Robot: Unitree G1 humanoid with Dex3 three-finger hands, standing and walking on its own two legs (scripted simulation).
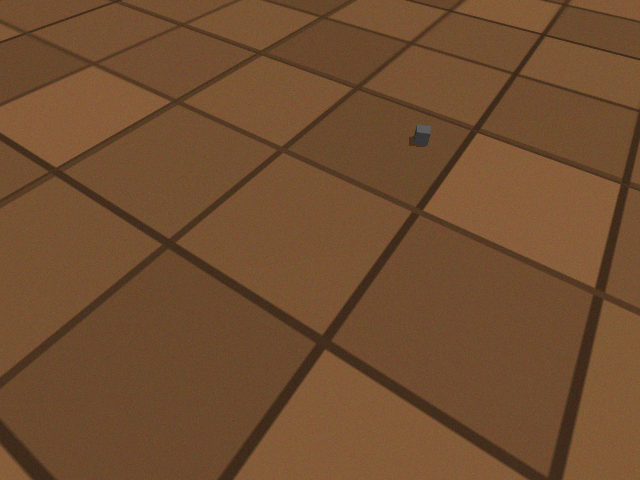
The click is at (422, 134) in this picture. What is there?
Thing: cube
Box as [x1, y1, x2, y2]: [414, 124, 430, 144]
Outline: 417,124 414,135 414,143 427,144 430,134 430,126
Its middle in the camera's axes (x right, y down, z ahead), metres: +0.53 -0.56 +2.07
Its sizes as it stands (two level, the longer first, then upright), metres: 0.073 0.073 0.073
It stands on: the floor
